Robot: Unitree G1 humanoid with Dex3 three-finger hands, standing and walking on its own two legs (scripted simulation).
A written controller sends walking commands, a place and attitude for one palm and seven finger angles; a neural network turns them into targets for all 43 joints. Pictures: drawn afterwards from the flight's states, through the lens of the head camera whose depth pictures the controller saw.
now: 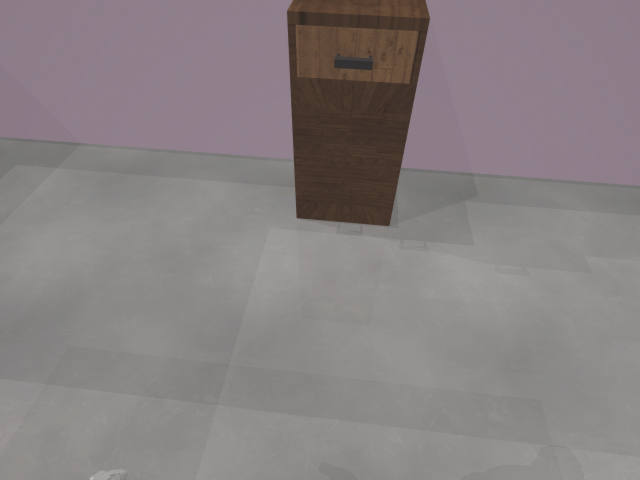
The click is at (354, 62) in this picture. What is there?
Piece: drawer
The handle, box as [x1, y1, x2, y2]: [334, 54, 372, 69]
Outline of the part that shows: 335,56 334,67 371,69 372,58 370,55 368,58 340,57 339,54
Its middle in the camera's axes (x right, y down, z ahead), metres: +0.10 -0.57 +1.23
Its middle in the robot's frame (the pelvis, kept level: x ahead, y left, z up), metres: +1.31 -0.04 -0.02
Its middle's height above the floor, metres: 0.75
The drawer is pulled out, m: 0.00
